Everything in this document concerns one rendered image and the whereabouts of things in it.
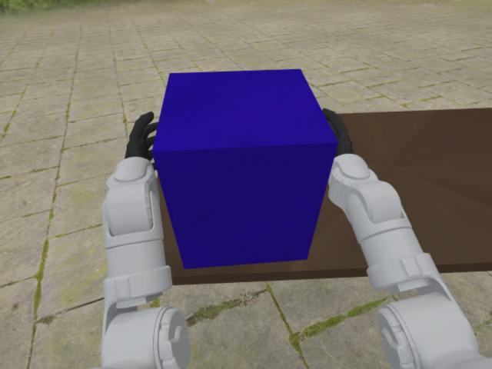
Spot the table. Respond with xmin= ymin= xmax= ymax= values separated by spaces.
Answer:
xmin=156 ymin=108 xmax=492 ymax=285

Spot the robot right forearm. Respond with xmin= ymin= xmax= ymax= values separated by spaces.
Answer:
xmin=328 ymin=154 xmax=478 ymax=350

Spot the robot right hand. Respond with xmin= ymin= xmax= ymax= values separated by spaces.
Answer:
xmin=322 ymin=108 xmax=354 ymax=158

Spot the robot left hand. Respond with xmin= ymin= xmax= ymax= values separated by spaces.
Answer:
xmin=125 ymin=111 xmax=158 ymax=170

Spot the left robot upper arm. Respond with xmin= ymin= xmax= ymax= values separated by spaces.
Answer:
xmin=89 ymin=306 xmax=191 ymax=369

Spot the robot left forearm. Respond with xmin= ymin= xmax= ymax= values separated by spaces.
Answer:
xmin=101 ymin=157 xmax=173 ymax=366

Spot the right robot upper arm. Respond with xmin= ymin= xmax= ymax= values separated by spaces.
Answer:
xmin=377 ymin=292 xmax=492 ymax=369

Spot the carton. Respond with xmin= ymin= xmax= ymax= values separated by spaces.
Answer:
xmin=152 ymin=69 xmax=338 ymax=269

